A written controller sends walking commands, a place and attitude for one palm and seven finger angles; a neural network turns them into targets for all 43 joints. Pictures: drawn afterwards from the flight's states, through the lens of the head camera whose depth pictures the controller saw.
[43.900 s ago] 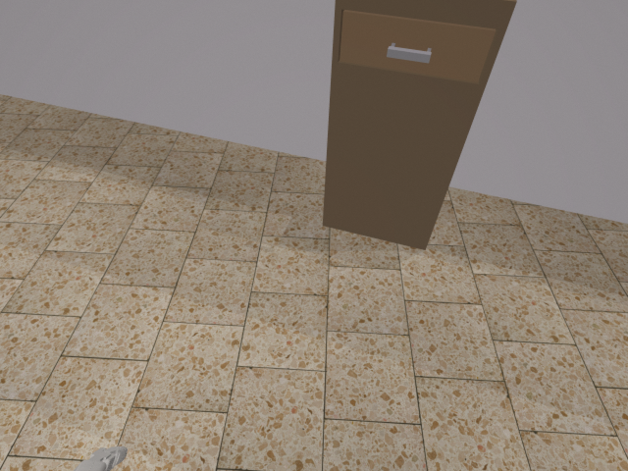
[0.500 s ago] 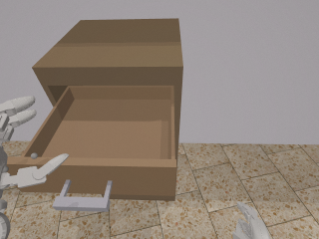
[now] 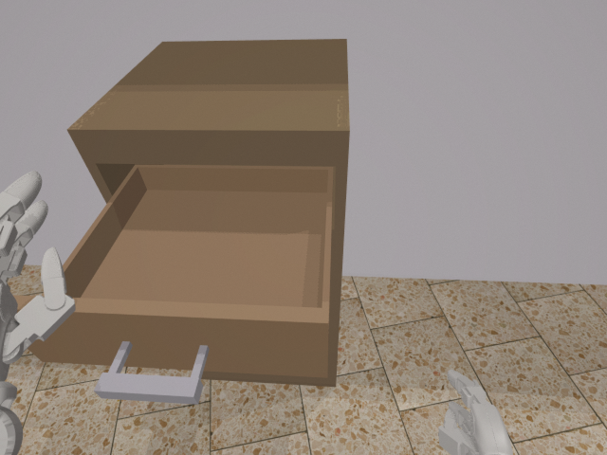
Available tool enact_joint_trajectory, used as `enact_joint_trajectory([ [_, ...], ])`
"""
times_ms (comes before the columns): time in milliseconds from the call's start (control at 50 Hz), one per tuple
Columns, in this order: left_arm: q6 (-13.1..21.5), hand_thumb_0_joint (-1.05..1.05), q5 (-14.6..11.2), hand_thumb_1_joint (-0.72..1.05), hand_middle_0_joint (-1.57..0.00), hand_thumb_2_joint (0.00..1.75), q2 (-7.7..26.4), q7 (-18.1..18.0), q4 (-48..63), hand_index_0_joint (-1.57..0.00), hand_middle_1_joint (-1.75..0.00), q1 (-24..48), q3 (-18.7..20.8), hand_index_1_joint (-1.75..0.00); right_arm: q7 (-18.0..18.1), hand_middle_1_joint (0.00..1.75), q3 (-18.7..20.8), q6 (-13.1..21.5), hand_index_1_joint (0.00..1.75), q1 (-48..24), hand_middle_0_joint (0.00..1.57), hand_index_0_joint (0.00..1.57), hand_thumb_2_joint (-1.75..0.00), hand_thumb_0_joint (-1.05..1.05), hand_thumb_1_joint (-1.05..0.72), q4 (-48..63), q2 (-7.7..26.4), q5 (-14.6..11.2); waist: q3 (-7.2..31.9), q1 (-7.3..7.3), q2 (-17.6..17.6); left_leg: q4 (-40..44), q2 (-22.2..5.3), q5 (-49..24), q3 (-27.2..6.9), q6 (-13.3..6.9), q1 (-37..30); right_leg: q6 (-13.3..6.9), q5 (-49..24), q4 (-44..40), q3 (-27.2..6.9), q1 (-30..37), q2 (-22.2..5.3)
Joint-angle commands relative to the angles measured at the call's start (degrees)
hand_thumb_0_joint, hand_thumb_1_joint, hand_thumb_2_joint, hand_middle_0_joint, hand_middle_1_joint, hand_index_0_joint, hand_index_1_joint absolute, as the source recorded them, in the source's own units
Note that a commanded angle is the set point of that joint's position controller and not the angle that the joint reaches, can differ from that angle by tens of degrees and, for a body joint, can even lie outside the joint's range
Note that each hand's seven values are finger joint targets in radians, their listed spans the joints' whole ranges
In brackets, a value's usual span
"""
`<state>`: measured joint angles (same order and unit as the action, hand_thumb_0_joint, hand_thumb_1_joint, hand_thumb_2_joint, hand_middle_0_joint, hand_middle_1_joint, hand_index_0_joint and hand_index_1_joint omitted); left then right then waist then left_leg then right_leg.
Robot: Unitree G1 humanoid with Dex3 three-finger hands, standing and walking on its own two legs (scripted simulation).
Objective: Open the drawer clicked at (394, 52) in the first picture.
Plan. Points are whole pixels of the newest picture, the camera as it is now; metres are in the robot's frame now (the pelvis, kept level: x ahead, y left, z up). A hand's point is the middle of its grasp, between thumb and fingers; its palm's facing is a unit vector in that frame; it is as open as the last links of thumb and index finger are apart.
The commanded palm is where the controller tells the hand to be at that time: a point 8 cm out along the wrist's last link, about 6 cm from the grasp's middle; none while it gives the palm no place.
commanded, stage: step back with the hand held close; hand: left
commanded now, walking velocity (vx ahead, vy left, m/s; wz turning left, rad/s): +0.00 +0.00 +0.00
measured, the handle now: (156, 370) +0.20 +0.21 +0.05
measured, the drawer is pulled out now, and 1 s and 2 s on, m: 0.30 0.30 0.30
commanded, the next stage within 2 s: stop stepping back and stand still in 1.14 s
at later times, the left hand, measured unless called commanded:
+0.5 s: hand (13, 337) +0.15 +0.26 +0.21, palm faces +0.35 -0.76 -0.54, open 7.4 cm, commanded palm +0.08 +0.31 +0.24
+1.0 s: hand out of the picture +0.07 +0.28 +0.23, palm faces +0.48 -0.76 -0.43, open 7.4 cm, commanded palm +0.00 +0.32 +0.24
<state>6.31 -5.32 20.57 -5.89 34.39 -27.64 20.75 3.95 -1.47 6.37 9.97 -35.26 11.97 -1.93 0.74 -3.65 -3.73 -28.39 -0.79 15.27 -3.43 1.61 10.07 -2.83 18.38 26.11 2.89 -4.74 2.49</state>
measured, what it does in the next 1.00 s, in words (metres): walks backwards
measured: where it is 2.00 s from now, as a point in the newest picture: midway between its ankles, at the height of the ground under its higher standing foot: outside the picture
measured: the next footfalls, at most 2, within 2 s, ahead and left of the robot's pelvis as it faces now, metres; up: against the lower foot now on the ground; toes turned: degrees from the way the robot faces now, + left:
right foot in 1.16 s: -0.23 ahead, -0.11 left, +0.00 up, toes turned +5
left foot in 1.48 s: -0.26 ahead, +0.11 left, +0.00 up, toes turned +8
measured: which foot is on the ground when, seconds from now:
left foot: down 0.00-1.00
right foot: down 0.00-0.84, up 0.86-1.00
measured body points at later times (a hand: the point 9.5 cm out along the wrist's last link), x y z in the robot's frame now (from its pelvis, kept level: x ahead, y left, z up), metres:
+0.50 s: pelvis -0.04 +0.03 +0.00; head -0.01 +0.04 +0.44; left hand +0.12 +0.30 +0.24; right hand +0.13 -0.20 -0.08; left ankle +0.00 +0.14 -0.74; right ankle -0.04 -0.08 -0.74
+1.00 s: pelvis -0.13 +0.03 -0.01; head -0.11 +0.07 +0.44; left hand +0.03 +0.32 +0.25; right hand +0.05 -0.19 -0.08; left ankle -0.05 +0.13 -0.74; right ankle -0.14 -0.09 -0.70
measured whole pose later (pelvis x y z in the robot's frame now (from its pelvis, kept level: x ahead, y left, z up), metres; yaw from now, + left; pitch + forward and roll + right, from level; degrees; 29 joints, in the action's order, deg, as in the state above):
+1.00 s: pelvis -0.13 +0.03 -0.01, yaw +1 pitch +1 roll -3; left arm 11.3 -3.0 26.2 -8.0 44.3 -27.9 30.4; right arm 1.3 -1.0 6.7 13.1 -33.5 10.3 0.3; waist -0.5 -0.1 1.2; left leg -35.7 -1.7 11.0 -0.4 -1.8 26.3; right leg 0.7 27.8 51.3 1.4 -23.6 2.5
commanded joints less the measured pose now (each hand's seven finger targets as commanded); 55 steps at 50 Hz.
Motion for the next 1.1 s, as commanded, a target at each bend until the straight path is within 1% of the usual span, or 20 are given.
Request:
enact_joint_trajectory([
  [0, 3.7, 0.0, 0.0, 0.9, -0.2, 0.9, 10.8, -1.5, 11.3, -0.2, -0.3, 4.8, 7.6, -0.3, 0.4, 0.3, 2.0, 3.0, 0.3, -8.0, 0.2, 0.2, -0.9, 0.0, -0.9, 9.6, 4.7, 0.2, 3.9, 0.43, 0.4, 1.5, 0.1, -14.1, 2.7, -2.4, -4.8, 2.4, -19.8, -5.4, -0.5, -4.8, -4.1],
  [60, 3.5, 0.0, -0.2, 0.9, -0.2, 0.9, 10.3, -1.3, 10.7, -0.2, -0.3, 4.3, 7.2, -0.3, 0.3, 0.3, 2.1, 2.8, 0.3, -8.3, 0.2, 0.2, -0.9, 0.0, -0.9, 9.9, 4.7, 0.1, 3.5, 0.44, 1.7, 1.5, 0.0, -14.2, 2.6, -2.6, -4.5, 2.6, -20.0, -5.2, -0.5, -5.1, -4.0],
  [80, 6.8, 0.0, 0.2, 0.9, -0.2, 0.9, 20.3, -1.8, 14.4, -0.2, -0.3, 15.1, 16.6, -0.3, -0.4, 0.3, 1.7, 1.7, 0.3, -3.2, 0.2, 0.2, -0.9, 0.0, -0.9, 11.9, 6.0, -0.4, -3.7, 2.64, -1.7, -0.7, -1.0, -13.5, 0.4, -3.6, 0.1, 3.0, -22.4, -8.2, -3.6, -10.9, -7.2],
  [120, 6.4, 0.0, 0.5, 0.9, -0.2, 0.9, 13.0, -0.3, 7.1, -0.2, -0.3, 6.8, 10.2, -0.3, -0.6, 0.3, 2.4, 0.4, 0.3, -5.0, 0.2, 0.2, -0.9, 0.0, -0.9, 10.0, 5.6, -0.1, -0.3, 3.42, 7.6, -4.9, -0.9, -16.1, -0.4, -3.5, -0.2, 2.8, -27.6, -8.2, -4.0, -9.8, -8.8],
  [140, 6.1, 0.0, 0.6, 0.9, -0.2, 0.9, 12.8, -0.1, 6.4, -0.2, -0.3, 4.9, 10.3, -0.3, -0.6, 0.3, 2.8, -0.1, 0.3, -5.5, 0.2, 0.2, -0.9, 0.0, -0.9, 10.6, 5.8, -0.4, 1.3, 3.56, 9.2, -6.6, -0.7, -16.6, 0.1, -3.3, -0.2, 2.6, -32.0, -7.3, -4.8, -8.7, -9.9],
  [220, 6.5, 0.0, 0.5, 0.9, -0.2, 0.9, 11.7, 0.1, 9.1, -0.2, -0.3, -1.4, 9.7, -0.3, -0.9, 0.3, 3.4, -1.7, 0.3, -5.1, 0.2, 0.2, -0.9, 0.0, -0.9, 11.8, 6.5, -0.5, 6.5, 4.0, 4.0, -5.1, -1.5, -17.2, 0.2, -3.1, 0.9, 1.6, -27.5, -3.8, -3.2, -7.0, -10.9],
  [360, 7.4, 0.0, 0.8, 0.9, -0.2, 0.9, 16.3, -1.5, 22.4, -0.2, -0.3, -5.3, 14.8, -0.3, -0.6, 0.3, 4.1, -2.8, 0.3, -5.4, 0.2, 0.2, -0.9, 0.0, -0.9, 13.7, 7.1, 0.0, 10.9, 3.29, -1.1, 0.6, -5.7, -26.0, -4.1, -3.7, 4.8, 2.5, -20.9, 2.1, -1.4, -3.8, -5.9],
  [460, 7.7, 0.0, 0.9, 0.9, -0.2, 0.9, 16.2, -2.2, 21.2, -0.2, -0.3, -5.5, 16.0, -0.3, -0.6, 0.3, 4.1, -1.1, 0.3, -4.1, 0.2, 0.2, -0.9, 0.0, -0.9, 13.1, 7.4, 0.7, 9.7, 3.14, -6.3, 5.6, -8.7, -16.3, -7.0, -4.6, 11.2, 3.0, -6.7, 6.5, -0.6, -4.0, -3.4],
  [560, 7.5, 0.0, 1.2, 0.9, -0.2, 0.9, 14.9, -2.3, 16.7, -0.2, -0.3, -3.3, 16.0, -0.3, -0.9, 0.3, 4.0, 0.3, 0.3, -3.1, 0.2, 0.2, -0.9, 0.0, -0.9, 12.4, 7.7, 0.5, 6.8, 3.83, -4.6, 6.8, -9.5, 0.0, -7.4, -5.2, 19.5, 3.0, -2.7, 7.3, -1.5, -3.3, -3.1],
  [640, 7.6, 0.0, 1.5, 0.9, -0.2, 0.9, 14.4, -2.4, 15.0, -0.2, -0.3, -1.0, 14.7, -0.3, -1.1, 0.3, 3.9, 0.5, 0.3, -3.0, 0.2, 0.2, -0.9, 0.0, -0.9, 12.3, 7.5, 0.1, 3.9, 4.56, 4.2, -1.1, -4.3, 11.9, -3.9, -3.6, 19.1, 1.3, 2.4, -2.5, -7.4, -11.5, -8.0],
  [680, 7.8, 0.0, 1.4, 0.9, -0.2, 0.9, 15.8, -3.0, 16.1, -0.2, -0.3, 1.5, 14.0, -0.3, -0.9, 0.3, 4.4, 0.6, 0.3, -2.3, 0.2, 0.2, -0.9, 0.0, -0.9, 10.4, 7.8, 0.0, 2.9, 5.08, 9.8, -16.9, 0.5, 9.6, 0.7, -1.3, 8.9, -3.0, 10.4, -11.9, -14.3, -24.7, -15.9],
  [720, 7.9, 0.0, 1.6, 0.9, -0.2, 0.9, 14.6, -2.9, 16.5, -0.2, -0.3, 3.2, 11.7, -0.3, -0.8, 0.3, 3.5, 0.7, 0.3, -3.7, 0.2, 0.2, -0.9, 0.0, -0.9, 9.7, 7.0, 0.8, 2.5, 5.0, 11.1, -24.5, 0.7, 8.2, 1.5, -1.1, 5.5, -4.6, 9.6, -12.5, -12.8, -29.5, -19.4],
  [760, 7.3, 0.0, 1.7, 0.9, -0.2, 0.9, 15.2, -2.9, 17.0, -0.2, -0.3, 4.1, 12.4, -0.3, -0.6, 0.3, 2.5, 0.5, 0.3, -4.0, 0.2, 0.2, -0.9, 0.0, -0.9, 10.2, 6.4, 1.0, 1.4, 5.17, 8.8, -13.8, -0.9, 6.7, 1.0, -1.5, 6.1, -2.5, 5.3, -8.0, -7.6, -26.8, -16.4],
  [780, 7.3, 0.0, 1.8, 0.9, -0.2, 0.9, 17.1, -3.1, 19.0, -0.2, -0.3, 5.2, 13.6, -0.3, -0.2, 0.3, 2.5, 0.4, 0.3, -4.6, 0.2, 0.2, -0.9, 0.0, -0.9, 10.8, 7.3, 1.1, 0.2, 5.15, 2.6, -3.2, -2.6, 6.6, -1.3, -1.9, 7.6, -0.8, 5.8, -3.3, -5.4, -24.9, -13.0],
  [820, 8.1, 0.0, 2.3, 0.9, -0.2, 0.9, 15.2, -3.5, 21.3, -0.2, -0.3, 4.2, 13.7, -0.3, -0.1, 0.3, 2.9, 0.9, 0.3, -3.8, 0.2, 0.2, -0.9, 0.0, -0.9, 12.9, 8.4, 1.3, 0.7, 3.97, -14.2, 12.3, -13.8, 4.5, -17.1, -6.8, 19.7, 3.0, 4.2, 16.4, -0.9, -14.9, -2.4],
  [840, 8.4, 0.0, 2.7, 0.9, -0.2, 0.9, 15.6, -3.6, 21.9, -0.2, -0.3, 4.2, 14.5, -0.3, -0.6, 0.3, 3.3, 1.5, 0.3, -2.5, 0.2, 0.2, -0.9, 0.0, -0.9, 12.6, 6.8, 1.9, 3.0, 3.61, -12.8, 10.8, -15.9, -4.4, -16.5, -8.0, 19.0, 2.8, 7.2, 22.5, -2.4, -14.3, -1.7],
  [860, 8.9, 0.0, 2.5, 0.9, -0.2, 0.9, 16.0, -3.2, 20.7, -0.2, -0.3, 3.3, 15.0, -0.3, -1.1, 0.3, 3.4, 1.9, 0.3, -1.7, 0.2, 0.2, -0.9, 0.0, -0.9, 11.7, 6.6, 2.1, 6.0, 4.28, -13.1, 13.6, -16.6, 3.6, -15.7, -8.1, 21.3, 2.6, 12.3, 28.7, -3.6, -11.6, -1.6],
  [900, 9.3, 0.0, 2.4, 0.9, -0.2, 0.9, 15.8, -3.4, 23.9, -0.2, -0.3, 3.1, 15.5, -0.3, -1.5, 0.3, 4.0, 2.8, 0.3, -1.6, 0.2, 0.2, -0.9, 0.0, -0.9, 11.4, 6.8, 2.9, 6.7, 4.26, -11.1, 10.2, -16.7, -6.4, -15.4, -9.5, 17.1, 2.9, 12.3, 32.4, -4.7, -15.5, -1.0],
  [980, 9.4, 0.0, 2.0, 0.9, -0.2, 0.9, 14.2, -2.6, 24.0, -0.2, -0.3, 0.7, 14.0, -0.3, -2.9, 0.3, 4.2, 4.5, 0.3, -1.8, 0.2, 0.2, -0.9, 0.0, -0.9, 8.7, 7.4, 2.1, 10.9, 3.83, -8.3, 3.9, -14.1, -26.3, -8.5, -8.3, 1.3, 4.4, 9.4, 21.7, -1.5, -19.4, -0.3],
  [1080, 10.0, 0.0, 0.6, 0.9, -0.2, 0.9, 15.9, -1.2, 19.9, -0.2, -0.3, -0.4, 16.5, -0.3, -3.0, 0.3, 3.5, 4.7, 0.3, -3.3, 0.2, 0.2, -0.9, 0.0, -0.9, 7.1, 7.5, 2.2, 11.6, 4.01, -10.1, 4.9, -13.3, -24.8, -9.0, -7.5, 0.5, 4.3, 5.6, 7.9, -0.8, -14.2, 0.9],
])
